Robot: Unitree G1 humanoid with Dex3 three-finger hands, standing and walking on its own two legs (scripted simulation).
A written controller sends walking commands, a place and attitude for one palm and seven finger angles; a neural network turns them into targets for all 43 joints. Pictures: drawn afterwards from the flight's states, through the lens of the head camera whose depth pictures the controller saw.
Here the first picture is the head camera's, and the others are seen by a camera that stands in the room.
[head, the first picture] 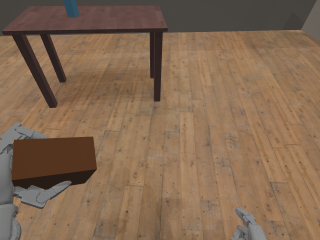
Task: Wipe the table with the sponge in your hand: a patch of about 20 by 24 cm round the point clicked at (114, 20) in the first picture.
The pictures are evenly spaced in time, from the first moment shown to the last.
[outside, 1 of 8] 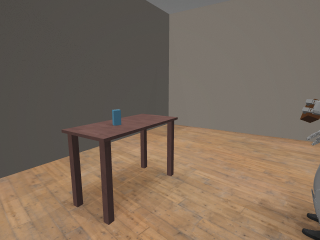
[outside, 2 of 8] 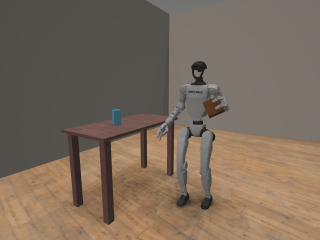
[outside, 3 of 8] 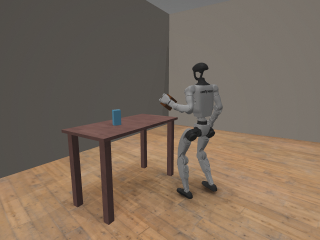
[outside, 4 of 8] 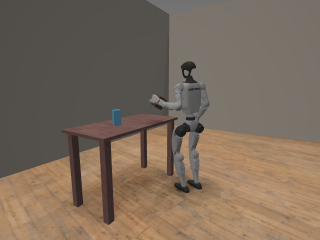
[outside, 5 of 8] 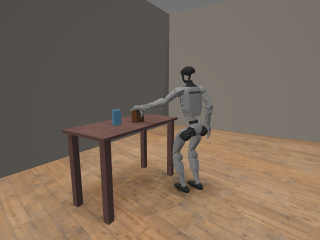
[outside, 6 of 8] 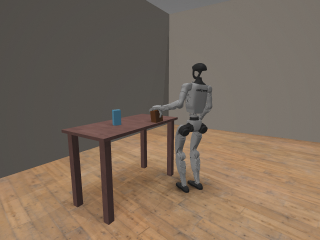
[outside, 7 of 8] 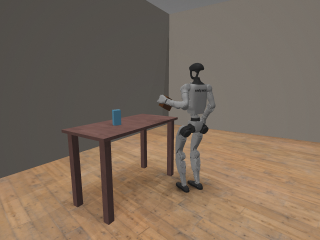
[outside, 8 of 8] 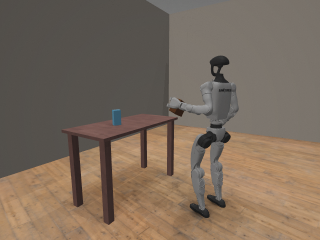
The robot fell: no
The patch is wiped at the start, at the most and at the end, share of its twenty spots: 0.00 1.00 1.00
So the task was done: yes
